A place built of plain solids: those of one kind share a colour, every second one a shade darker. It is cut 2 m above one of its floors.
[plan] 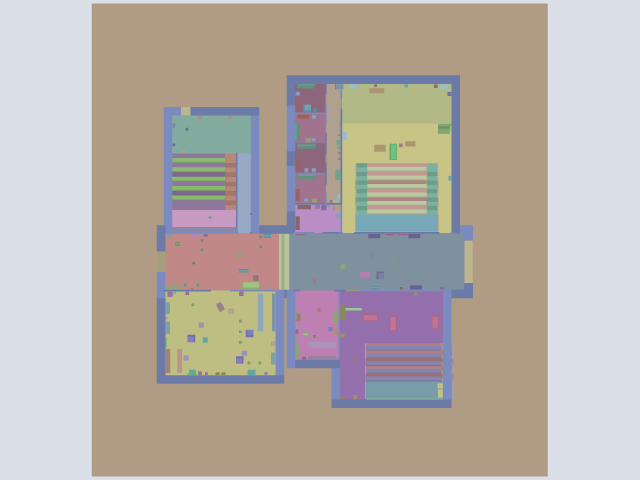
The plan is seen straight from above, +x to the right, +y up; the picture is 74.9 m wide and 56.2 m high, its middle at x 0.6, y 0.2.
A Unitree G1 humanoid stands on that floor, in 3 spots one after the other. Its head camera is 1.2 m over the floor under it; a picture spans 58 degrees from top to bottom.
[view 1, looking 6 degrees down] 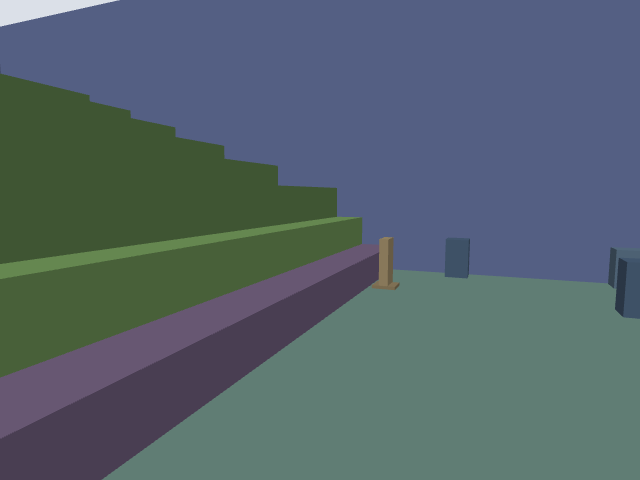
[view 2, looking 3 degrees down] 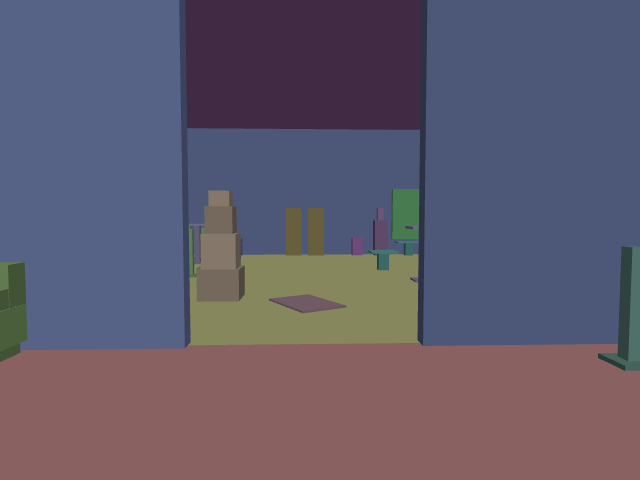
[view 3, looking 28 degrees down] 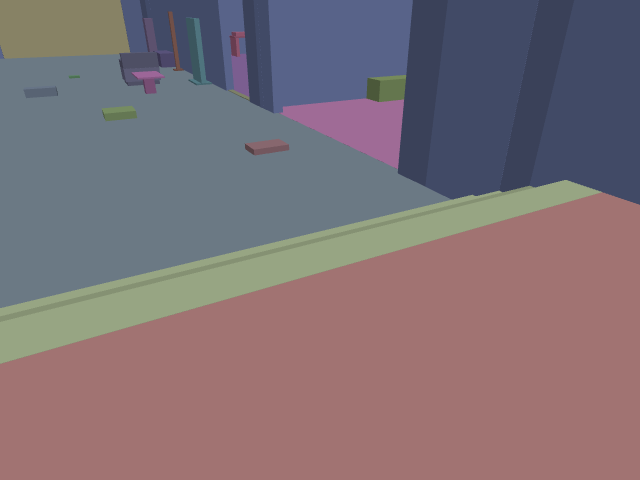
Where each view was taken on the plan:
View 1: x -9.88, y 11.82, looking -158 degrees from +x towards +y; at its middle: seats_screen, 5.40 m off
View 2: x -11.05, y -1.68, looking -92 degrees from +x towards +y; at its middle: rack_gallery_room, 13.63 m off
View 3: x -5.88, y -2.35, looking -28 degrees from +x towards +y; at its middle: tread_street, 2.88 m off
